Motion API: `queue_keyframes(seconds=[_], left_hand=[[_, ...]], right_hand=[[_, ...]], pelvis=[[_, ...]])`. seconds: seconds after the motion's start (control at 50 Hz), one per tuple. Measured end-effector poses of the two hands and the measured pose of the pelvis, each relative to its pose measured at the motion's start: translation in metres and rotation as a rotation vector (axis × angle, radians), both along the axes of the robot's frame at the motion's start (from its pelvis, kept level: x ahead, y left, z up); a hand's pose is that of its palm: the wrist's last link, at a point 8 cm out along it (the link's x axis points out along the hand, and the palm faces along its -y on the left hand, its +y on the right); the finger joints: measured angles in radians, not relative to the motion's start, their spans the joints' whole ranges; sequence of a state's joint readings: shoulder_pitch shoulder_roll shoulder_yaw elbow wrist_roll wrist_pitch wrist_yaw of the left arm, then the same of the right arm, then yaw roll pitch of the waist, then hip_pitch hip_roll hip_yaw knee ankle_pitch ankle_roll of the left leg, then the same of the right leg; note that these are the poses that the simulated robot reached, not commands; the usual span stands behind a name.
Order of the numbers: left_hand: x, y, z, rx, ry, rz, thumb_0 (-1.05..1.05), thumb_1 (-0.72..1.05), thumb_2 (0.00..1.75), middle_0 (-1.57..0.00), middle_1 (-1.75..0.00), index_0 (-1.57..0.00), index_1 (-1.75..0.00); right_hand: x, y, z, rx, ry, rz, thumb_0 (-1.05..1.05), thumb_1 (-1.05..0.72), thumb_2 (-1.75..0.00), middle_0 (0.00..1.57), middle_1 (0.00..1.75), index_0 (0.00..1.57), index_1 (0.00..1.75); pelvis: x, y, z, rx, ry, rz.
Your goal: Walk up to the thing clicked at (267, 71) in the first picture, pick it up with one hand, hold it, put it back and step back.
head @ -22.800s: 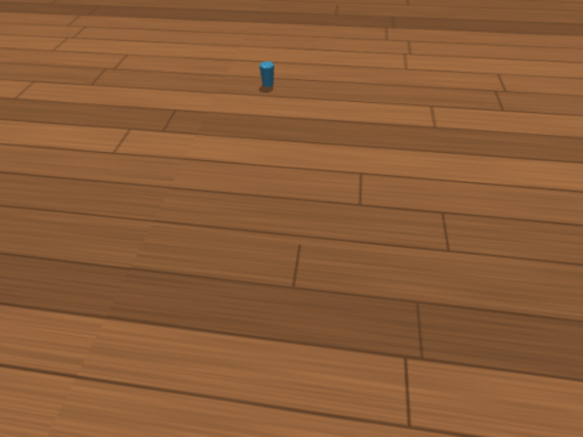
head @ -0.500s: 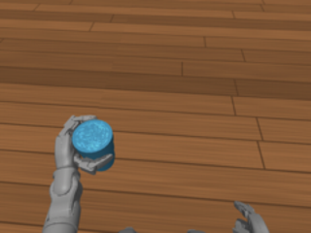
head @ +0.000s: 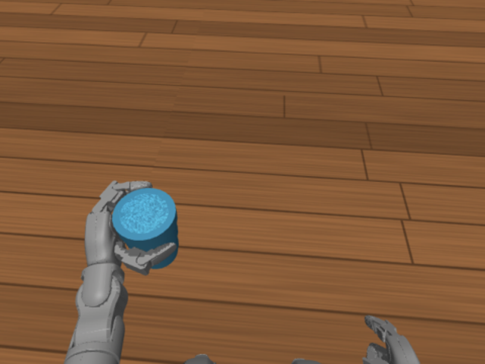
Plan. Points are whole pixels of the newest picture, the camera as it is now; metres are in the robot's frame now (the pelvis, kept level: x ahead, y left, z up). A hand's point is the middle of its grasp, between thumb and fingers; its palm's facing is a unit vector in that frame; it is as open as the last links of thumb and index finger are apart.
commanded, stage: hold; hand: left
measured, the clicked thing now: (152, 233) +0.33 +0.16 +0.02
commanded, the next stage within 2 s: crouch in 0.84 s
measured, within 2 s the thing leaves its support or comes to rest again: neither
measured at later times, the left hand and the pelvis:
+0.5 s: hand (141, 230) +0.32 +0.17 +0.04, palm faces +0.15 -0.99 -0.01, open 11.8 cm; pelvis -0.01 +0.00 +0.00, yaw +0 degrees
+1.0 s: hand (142, 228) +0.32 +0.17 +0.04, palm faces +0.16 -0.99 -0.02, open 11.8 cm; pelvis +0.00 +0.00 +0.00, yaw +0 degrees
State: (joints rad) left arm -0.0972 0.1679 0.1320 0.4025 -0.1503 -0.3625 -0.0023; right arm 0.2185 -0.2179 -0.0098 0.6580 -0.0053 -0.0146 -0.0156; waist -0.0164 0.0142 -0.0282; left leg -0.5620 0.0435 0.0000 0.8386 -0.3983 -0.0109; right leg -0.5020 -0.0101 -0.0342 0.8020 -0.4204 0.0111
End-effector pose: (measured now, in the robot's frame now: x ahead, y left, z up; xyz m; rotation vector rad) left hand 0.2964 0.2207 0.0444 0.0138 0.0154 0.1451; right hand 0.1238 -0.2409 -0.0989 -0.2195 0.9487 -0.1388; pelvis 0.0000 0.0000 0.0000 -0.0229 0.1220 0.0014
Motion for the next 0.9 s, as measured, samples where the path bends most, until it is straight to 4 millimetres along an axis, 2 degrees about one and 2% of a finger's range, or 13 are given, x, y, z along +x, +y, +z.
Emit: queue_keyframes(seconds=[0.08,0.2,0.44,0.56,0.74,0.9], left_hand=[[-0.0007,-0.0002,0.0044,-0.005,-0.014,-0.001,0.0,-0.56,1.03,-0.66,-0.95,-0.6,-0.97],[0.0025,-0.0024,0.0003,-0.015,-0.007,0.0,0.0,-0.56,1.03,-0.66,-0.95,-0.6,-0.97],[-0.0039,0.0041,-0.0009,-0.011,-0.007,0.022,0.0,-0.56,1.03,-0.66,-0.95,-0.59,-0.97],[-0.0063,0.0009,-0.0009,0.001,-0.002,-0.003,0.0,-0.56,1.03,-0.66,-0.95,-0.6,-0.97],[0.0,-0.0052,0.0021,-0.014,-0.012,-0.002,0.0,-0.56,1.03,-0.67,-0.95,-0.6,-0.96],[0.0003,0.0,-0.0012,-0.004,0.0,0.016,0.0,-0.56,1.03,-0.66,-0.95,-0.6,-0.97]], right_hand=[[-0.0012,0.001,-0.0003,0.001,-0.001,-0.001,0.01,-0.92,-0.91,0.2,0.3,0.2,0.3],[-0.0027,0.0026,-0.0005,0.003,-0.005,-0.002,0.01,-0.91,-0.91,0.2,0.3,0.2,0.3],[-0.0074,0.0034,-0.0011,0.003,0.001,-0.004,0.01,-0.91,-0.91,0.2,0.3,0.2,0.3],[-0.0068,0.0026,-0.001,0.001,-0.001,0.0,0.01,-0.91,-0.91,0.2,0.3,0.2,0.3],[-0.0033,0.0029,0.0003,0.002,-0.015,-0.004,0.01,-0.91,-0.91,0.2,0.3,0.2,0.3],[-0.0044,0.0011,-0.0003,0.001,-0.003,-0.004,0.01,-0.91,-0.91,0.2,0.3,0.2,0.3]], pelvis=[[-0.0001,0.0009,0.0003,-0.001,-0.006,0.003],[-0.0044,0.0013,-0.0007,0.0,-0.003,0.0],[-0.0063,0.0017,-0.0007,0.001,-0.004,-0.001],[-0.0064,0.0022,-0.0008,0.0,-0.008,0.002],[-0.0055,0.001,-0.0004,0.001,-0.008,0.0],[-0.005,-0.0001,-0.0003,0.002,-0.002,-0.003]])
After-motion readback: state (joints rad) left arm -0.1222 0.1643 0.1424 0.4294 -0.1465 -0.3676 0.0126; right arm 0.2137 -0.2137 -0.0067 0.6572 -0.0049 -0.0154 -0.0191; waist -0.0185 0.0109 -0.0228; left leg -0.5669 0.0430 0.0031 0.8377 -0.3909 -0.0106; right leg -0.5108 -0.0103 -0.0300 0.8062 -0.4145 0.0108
